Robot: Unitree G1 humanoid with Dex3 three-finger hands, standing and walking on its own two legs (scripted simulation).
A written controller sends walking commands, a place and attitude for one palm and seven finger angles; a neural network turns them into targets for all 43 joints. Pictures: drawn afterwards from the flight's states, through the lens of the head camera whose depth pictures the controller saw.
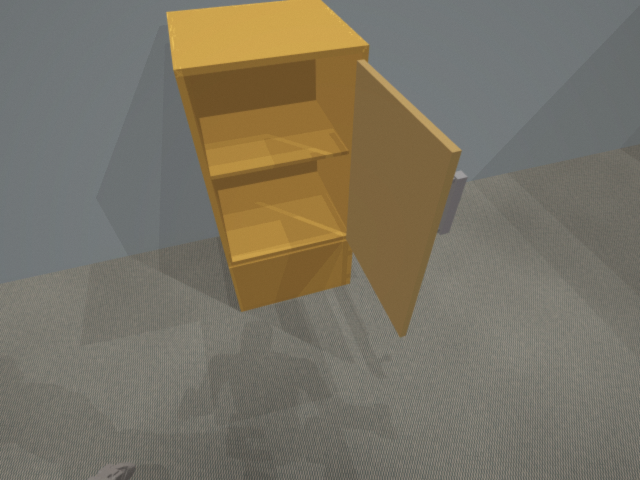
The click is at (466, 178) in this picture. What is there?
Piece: cupboard door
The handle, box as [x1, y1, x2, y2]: [437, 171, 467, 234]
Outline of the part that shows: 461,171 455,172 437,231 440,234 448,232 467,177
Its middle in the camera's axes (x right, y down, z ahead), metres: +0.24 -0.06 +0.79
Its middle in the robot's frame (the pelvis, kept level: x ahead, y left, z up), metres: +0.64 -0.21 -0.05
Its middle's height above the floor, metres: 0.72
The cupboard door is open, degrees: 92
